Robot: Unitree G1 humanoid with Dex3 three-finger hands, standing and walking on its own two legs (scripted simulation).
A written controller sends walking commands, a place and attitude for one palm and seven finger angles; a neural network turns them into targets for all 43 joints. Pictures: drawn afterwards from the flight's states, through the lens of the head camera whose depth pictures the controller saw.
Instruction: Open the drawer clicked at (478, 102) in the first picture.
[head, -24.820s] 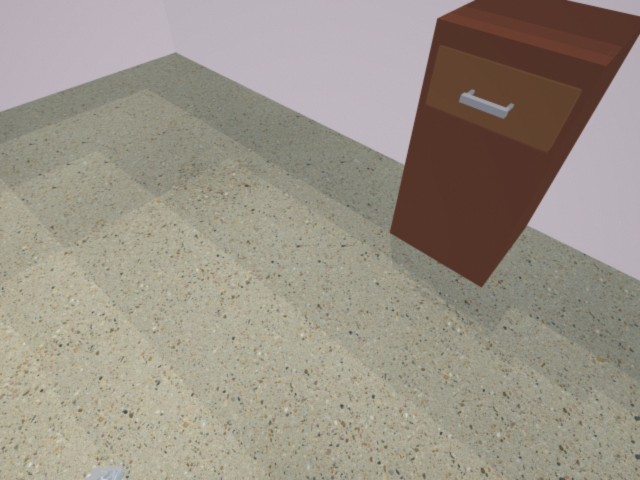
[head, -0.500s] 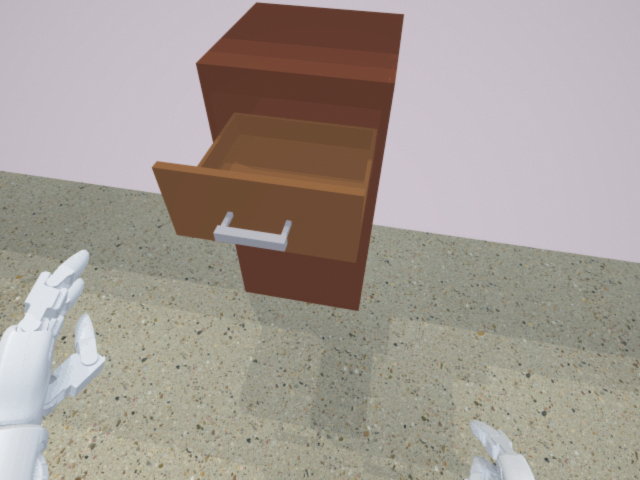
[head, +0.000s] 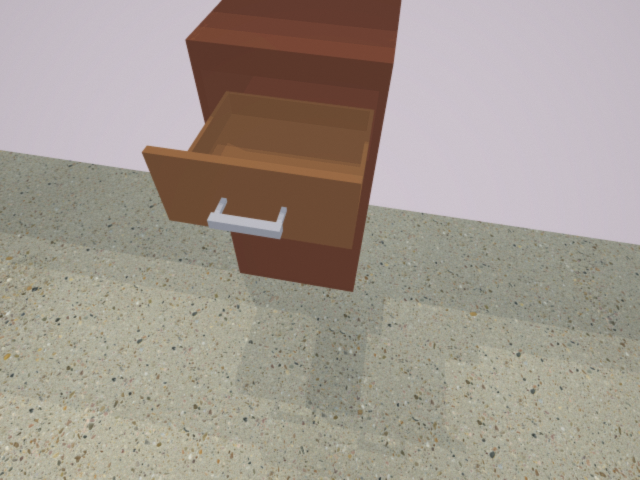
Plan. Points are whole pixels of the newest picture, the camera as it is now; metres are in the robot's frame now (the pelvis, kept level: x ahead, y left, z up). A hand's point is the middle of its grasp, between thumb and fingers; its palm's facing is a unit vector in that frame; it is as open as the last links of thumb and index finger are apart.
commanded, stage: let the arm hang, fingers relaxed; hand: left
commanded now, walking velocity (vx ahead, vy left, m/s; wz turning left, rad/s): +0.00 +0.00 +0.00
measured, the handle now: (248, 216) +0.55 +0.17 -0.06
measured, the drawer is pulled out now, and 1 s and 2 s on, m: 0.29 0.29 0.29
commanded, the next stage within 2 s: look to check the result in 0.54 s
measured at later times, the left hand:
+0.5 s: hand out of the picture -0.01 +0.15 -0.18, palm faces +0.04 -0.99 -0.16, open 7.3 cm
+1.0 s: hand out of the picture -0.02 +0.15 -0.18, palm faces +0.04 -0.98 -0.17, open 7.4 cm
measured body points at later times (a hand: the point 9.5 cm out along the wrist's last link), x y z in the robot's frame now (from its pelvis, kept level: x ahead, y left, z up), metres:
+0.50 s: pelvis -0.01 -0.01 +0.00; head +0.00 -0.01 +0.45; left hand -0.01 +0.20 -0.17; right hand -0.05 -0.19 -0.17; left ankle +0.01 +0.11 -0.74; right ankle +0.02 -0.10 -0.74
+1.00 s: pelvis +0.00 -0.01 +0.00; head +0.01 -0.01 +0.45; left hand -0.02 +0.20 -0.16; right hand -0.04 -0.21 -0.16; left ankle +0.01 +0.11 -0.74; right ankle +0.02 -0.10 -0.74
